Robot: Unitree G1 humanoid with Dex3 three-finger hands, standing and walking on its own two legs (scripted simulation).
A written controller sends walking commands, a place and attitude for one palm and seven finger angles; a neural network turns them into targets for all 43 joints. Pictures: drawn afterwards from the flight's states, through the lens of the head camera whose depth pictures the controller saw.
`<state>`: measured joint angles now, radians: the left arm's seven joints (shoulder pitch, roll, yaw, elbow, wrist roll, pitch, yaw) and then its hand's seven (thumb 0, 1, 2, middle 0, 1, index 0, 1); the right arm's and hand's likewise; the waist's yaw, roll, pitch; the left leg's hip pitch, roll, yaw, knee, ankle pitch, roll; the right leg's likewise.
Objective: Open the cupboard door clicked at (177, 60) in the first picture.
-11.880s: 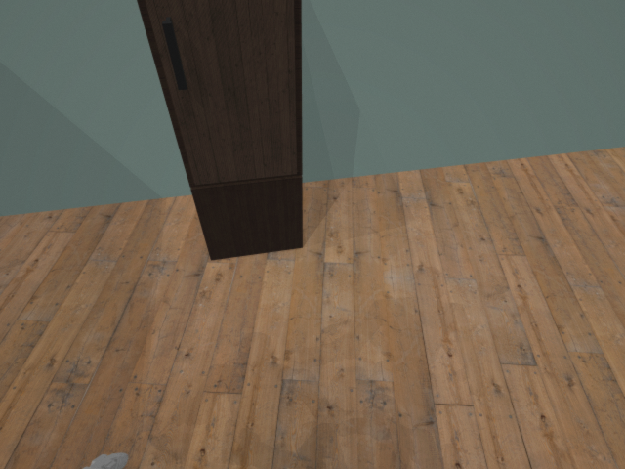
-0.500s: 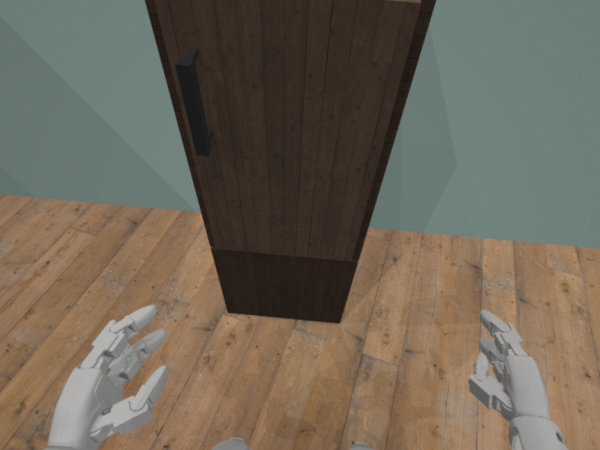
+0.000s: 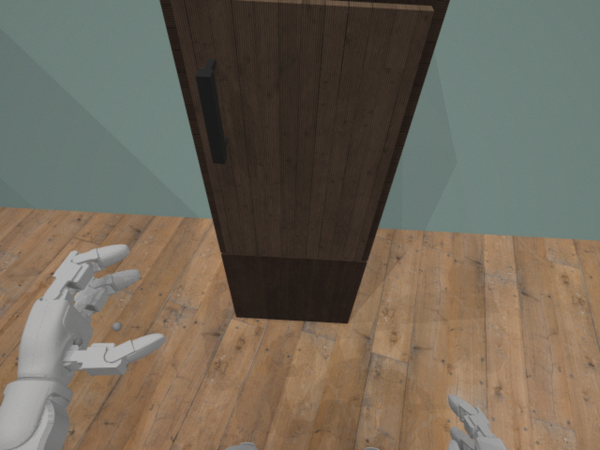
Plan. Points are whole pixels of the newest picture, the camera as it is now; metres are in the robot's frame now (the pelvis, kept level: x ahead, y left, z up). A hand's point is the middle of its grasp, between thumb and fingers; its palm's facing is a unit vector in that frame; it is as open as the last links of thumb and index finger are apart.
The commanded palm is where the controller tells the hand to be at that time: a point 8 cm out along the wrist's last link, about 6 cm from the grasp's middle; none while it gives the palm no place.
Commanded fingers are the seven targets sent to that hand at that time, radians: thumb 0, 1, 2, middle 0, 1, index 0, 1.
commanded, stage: raise the hand with hooked fingers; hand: left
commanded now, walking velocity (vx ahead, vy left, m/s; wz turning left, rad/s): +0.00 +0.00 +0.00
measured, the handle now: (215, 113) +0.58 +0.18 +0.13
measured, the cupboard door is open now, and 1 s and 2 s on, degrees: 0 0 0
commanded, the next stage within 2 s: move the hooked fingers beside the handle in 1.16 s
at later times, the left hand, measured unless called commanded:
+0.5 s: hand (101, 260) +0.29 +0.25 +0.13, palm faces +0.05 -1.00 -0.05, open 13.9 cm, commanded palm +0.26 +0.30 +0.14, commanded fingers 0.00 -0.50 0.30 -0.30 -1.20 -0.30 -1.20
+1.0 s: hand (107, 232) +0.31 +0.24 +0.15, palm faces +0.08 -1.00 -0.03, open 14.0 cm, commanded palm +0.28 +0.29 +0.16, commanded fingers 0.00 -0.50 0.30 -0.30 -1.20 -0.30 -1.20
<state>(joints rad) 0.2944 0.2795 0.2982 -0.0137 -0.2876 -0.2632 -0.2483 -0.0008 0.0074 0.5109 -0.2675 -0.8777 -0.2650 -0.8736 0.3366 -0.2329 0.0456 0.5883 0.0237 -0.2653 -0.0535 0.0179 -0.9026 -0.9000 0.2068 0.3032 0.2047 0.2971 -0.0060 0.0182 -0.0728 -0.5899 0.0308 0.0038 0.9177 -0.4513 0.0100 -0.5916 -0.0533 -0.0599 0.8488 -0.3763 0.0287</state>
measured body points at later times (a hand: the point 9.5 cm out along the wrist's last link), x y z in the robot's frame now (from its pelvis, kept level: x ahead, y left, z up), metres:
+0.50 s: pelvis +0.02 -0.02 +0.02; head +0.03 -0.03 +0.47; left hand +0.28 +0.30 +0.14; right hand +0.20 -0.25 -0.05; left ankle +0.01 +0.11 -0.69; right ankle +0.03 -0.15 -0.69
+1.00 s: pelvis +0.02 -0.03 +0.03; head +0.03 -0.04 +0.48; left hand +0.30 +0.29 +0.16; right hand +0.17 -0.28 -0.05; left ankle +0.01 +0.11 -0.69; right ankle +0.03 -0.15 -0.69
